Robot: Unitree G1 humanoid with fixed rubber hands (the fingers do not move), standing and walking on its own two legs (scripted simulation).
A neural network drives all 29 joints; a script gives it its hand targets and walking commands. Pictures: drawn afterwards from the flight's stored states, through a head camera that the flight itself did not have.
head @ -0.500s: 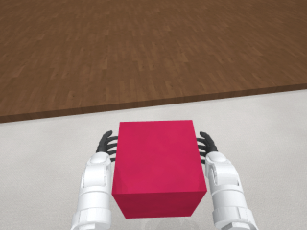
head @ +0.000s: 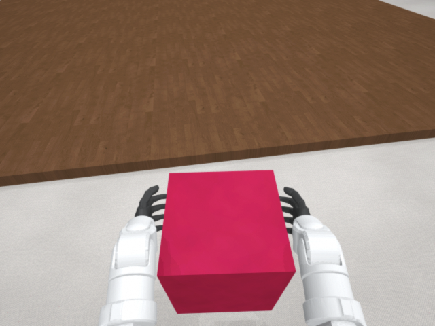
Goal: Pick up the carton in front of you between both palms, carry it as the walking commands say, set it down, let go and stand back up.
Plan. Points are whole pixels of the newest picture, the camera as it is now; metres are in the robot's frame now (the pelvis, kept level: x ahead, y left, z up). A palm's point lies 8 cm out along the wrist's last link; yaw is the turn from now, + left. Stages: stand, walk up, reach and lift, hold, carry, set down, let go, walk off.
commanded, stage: hold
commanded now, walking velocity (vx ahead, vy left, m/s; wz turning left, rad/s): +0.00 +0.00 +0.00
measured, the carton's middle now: (222, 245) +0.28 +0.00 -0.03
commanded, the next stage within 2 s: carry in 1.00 s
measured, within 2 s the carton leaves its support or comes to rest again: neither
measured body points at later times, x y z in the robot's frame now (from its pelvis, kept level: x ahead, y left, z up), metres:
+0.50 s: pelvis +0.00 +0.00 +0.00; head -0.04 +0.00 +0.45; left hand +0.30 +0.15 +0.05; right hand +0.30 -0.15 +0.04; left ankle +0.01 +0.13 -0.75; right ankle +0.02 -0.13 -0.75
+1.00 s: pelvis +0.00 +0.00 +0.00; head -0.04 +0.00 +0.45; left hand +0.30 +0.15 +0.04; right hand +0.29 -0.15 +0.04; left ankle +0.01 +0.13 -0.75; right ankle +0.02 -0.13 -0.75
